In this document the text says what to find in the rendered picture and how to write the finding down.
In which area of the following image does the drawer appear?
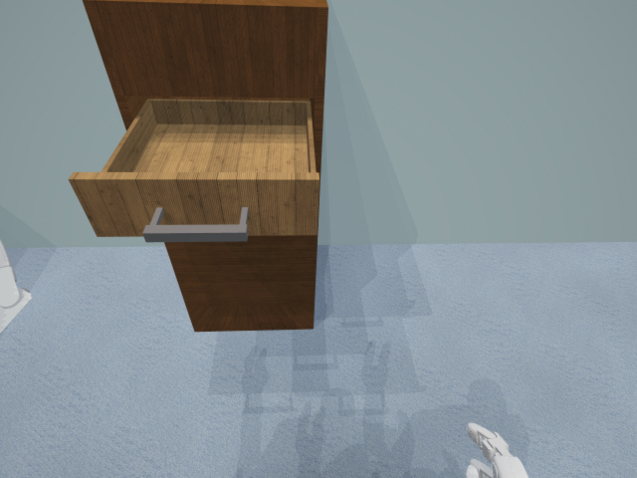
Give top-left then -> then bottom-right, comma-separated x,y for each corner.
69,99 -> 319,237

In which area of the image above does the cabinet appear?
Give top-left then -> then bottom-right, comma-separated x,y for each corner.
83,0 -> 328,332

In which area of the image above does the right robot hand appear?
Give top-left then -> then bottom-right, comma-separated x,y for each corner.
466,422 -> 529,478

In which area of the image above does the left robot hand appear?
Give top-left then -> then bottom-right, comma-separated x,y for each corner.
0,239 -> 32,334

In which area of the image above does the handle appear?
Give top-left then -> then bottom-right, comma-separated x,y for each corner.
142,207 -> 249,242

